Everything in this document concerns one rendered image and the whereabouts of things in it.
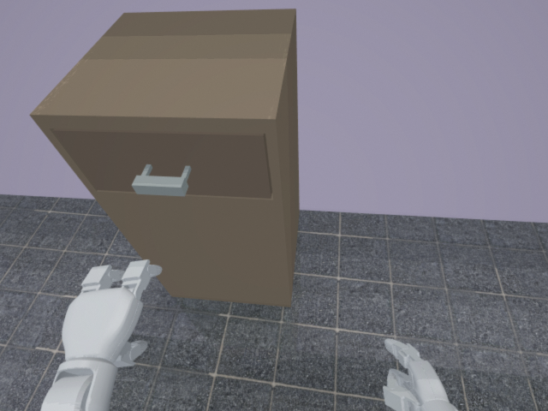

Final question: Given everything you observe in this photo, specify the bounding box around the robot left forearm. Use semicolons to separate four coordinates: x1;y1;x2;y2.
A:
40;357;117;411

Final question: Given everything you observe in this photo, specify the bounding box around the cabinet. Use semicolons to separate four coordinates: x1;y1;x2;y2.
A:
30;9;300;307

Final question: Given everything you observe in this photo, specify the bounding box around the drawer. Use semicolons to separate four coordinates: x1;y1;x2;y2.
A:
53;128;272;199

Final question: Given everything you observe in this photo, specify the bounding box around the robot right hand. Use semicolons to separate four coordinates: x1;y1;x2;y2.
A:
383;338;449;411

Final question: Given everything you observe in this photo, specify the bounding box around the robot left hand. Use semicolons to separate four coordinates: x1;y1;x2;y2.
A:
62;259;162;367

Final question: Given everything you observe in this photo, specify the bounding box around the handle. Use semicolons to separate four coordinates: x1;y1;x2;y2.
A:
132;164;191;196

